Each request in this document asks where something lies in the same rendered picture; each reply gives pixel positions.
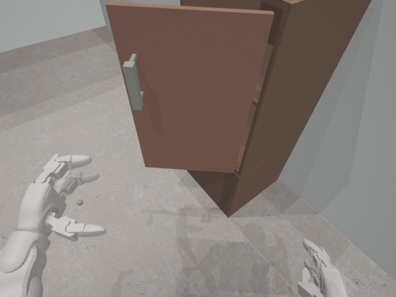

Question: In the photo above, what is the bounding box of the handle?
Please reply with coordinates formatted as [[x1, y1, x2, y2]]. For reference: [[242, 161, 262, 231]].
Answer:
[[123, 54, 144, 110]]

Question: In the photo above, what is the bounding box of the left robot forearm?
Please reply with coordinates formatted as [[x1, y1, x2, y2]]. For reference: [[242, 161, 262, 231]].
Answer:
[[0, 230, 50, 297]]

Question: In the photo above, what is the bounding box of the left robot hand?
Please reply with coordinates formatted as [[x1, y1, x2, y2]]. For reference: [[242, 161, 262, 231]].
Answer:
[[17, 154, 106, 242]]

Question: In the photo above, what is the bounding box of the cupboard door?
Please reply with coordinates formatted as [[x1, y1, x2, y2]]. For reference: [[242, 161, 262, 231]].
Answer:
[[105, 2, 274, 173]]

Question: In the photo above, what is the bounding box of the right robot hand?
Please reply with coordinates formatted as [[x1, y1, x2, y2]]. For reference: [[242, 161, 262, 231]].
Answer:
[[298, 239, 348, 297]]

